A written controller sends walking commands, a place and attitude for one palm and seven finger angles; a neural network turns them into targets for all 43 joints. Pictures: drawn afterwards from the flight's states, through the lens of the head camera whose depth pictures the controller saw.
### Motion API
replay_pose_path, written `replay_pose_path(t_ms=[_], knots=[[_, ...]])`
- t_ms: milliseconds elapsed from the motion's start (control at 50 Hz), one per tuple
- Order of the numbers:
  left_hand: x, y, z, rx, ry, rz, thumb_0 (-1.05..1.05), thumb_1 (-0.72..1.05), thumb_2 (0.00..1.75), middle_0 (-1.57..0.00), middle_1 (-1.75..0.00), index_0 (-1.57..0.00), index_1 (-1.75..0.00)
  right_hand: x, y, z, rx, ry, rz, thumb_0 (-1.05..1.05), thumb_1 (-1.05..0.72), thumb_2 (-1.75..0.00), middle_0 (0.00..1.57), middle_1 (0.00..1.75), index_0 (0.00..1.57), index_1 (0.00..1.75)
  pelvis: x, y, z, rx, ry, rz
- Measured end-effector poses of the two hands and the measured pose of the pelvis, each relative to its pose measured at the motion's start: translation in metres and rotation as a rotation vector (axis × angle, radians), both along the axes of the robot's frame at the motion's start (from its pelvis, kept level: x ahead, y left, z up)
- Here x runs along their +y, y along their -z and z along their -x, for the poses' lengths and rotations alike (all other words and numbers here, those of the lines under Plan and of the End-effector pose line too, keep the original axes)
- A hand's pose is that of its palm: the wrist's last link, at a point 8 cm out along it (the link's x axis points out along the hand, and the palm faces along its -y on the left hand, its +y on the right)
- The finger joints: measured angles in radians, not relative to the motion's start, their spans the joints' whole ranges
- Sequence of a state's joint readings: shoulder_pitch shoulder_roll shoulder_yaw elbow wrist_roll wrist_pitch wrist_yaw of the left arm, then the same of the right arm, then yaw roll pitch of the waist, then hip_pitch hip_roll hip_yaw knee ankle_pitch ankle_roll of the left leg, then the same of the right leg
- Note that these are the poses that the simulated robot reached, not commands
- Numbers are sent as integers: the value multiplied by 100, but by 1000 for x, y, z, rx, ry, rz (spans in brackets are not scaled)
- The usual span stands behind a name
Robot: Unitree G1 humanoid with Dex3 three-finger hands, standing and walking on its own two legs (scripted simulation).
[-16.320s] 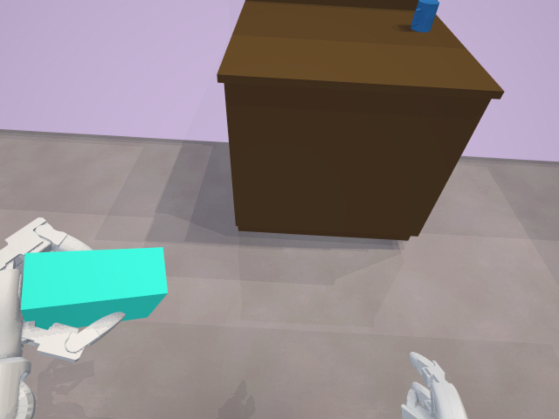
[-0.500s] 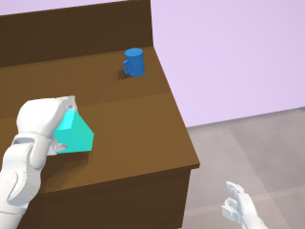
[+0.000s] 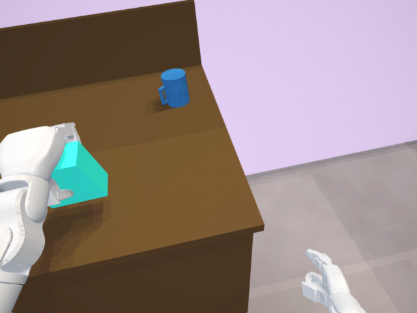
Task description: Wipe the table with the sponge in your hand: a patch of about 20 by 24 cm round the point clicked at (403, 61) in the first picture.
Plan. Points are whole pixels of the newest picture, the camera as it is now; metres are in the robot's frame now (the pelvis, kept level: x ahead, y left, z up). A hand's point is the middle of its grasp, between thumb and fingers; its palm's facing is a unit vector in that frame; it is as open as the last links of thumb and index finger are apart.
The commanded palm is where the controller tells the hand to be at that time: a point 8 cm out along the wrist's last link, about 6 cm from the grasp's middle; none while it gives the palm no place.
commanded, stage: lower the sponge onto the table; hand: left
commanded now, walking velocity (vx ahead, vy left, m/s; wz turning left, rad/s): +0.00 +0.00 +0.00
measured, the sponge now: (70, 181) +0.27 +0.32 +0.13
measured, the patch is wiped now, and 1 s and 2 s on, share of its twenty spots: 0.05 0.05 0.20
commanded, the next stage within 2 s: wipe forward along the first lane in 1.58 s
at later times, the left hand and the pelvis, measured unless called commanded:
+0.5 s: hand (53, 168) +0.26 +0.32 +0.18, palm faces +0.17 +0.02 -0.99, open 9.5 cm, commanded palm +0.22 +0.31 +0.21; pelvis +0.00 -0.01 +0.00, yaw +0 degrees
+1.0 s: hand (65, 188) +0.26 +0.32 +0.13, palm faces +0.03 -0.04 -1.00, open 9.5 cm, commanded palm +0.22 +0.31 +0.19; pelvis +0.00 +0.01 +0.00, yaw +1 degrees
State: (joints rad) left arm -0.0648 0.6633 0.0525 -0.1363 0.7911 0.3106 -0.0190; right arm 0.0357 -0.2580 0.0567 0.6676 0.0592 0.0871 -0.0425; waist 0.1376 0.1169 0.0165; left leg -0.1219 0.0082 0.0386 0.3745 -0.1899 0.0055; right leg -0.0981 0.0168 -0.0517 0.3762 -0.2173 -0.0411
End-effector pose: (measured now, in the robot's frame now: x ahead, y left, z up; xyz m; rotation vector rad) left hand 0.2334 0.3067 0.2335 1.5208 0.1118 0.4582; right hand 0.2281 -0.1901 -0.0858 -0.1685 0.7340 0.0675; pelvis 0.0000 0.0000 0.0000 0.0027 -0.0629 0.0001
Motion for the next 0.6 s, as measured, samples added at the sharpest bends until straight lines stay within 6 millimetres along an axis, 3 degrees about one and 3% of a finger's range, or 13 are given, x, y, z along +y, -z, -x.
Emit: replay_pose_path(t_ms=[60, 100, 200, 240, 280, 340, 460, 520, 600], knots=[[16, -3, 2, 33, -114, 31, 0, -45, 102, -80, -139, -79, -139, -7, 2, 0, 1, 15, -11, 2, -90, -90, 20, 30, 20, 30, -1, 0, 0, 13, -4, -2], [17, 7, 5, 100, -146, 59, 0, -45, 102, -80, -139, -79, -139, -12, 3, -1, -4, 25, -12, 2, -90, -90, 20, 30, 20, 30, -1, 1, 0, 21, -9, -2], [-6, 53, 10, 316, -51, 108, 0, -45, 102, -80, -139, -79, -140, -24, 5, -3, -18, 33, 32, 2, -90, -90, 20, 30, 20, 30, -1, 2, 1, 26, -24, -3], [-20, 62, 9, 344, 40, 94, 0, -45, 102, -81, -139, -80, -139, -26, 3, -3, -23, 31, 60, 2, -90, -90, 20, 30, 20, 30, -3, 2, 1, 19, -28, -2], [-30, 60, 8, 313, 124, 61, 0, -45, 102, -81, -139, -80, -139, -26, 1, -1, -26, 28, 79, 2, -90, -90, 19, 30, 20, 30, -5, 2, 0, 10, -29, -1], [-35, 41, 4, 197, 181, 6, 0, -45, 102, -81, -138, -80, -139, -25, -1, 1, -26, 27, 78, 2, -90, -90, 19, 30, 20, 30, -8, 2, -2, -1, -21, 1], [-6, 3, -4, 22, 13, -4, 0, -45, 102, -81, -139, -80, -139, -20, 5, 4, 0, 36, 13, 2, -90, -90, 19, 30, 20, 30, -8, 1, -2, 6, 0, -1], [11, 7, 0, 80, -97, 27, 0, -45, 102, -80, -139, -79, -139, -22, 7, 5, 6, 50, -10, 2, -90, -90, 20, 30, 20, 30, -6, 2, -2, 21, 4, -3], [16, 43, 12, 262, -144, 88, 0, -45, 102, -80, -140, -79, -140, -27, 9, 6, 8, 58, 3, 2, -90, -90, 20, 30, 20, 30, -3, 3, 0, 31, -7, -3]])
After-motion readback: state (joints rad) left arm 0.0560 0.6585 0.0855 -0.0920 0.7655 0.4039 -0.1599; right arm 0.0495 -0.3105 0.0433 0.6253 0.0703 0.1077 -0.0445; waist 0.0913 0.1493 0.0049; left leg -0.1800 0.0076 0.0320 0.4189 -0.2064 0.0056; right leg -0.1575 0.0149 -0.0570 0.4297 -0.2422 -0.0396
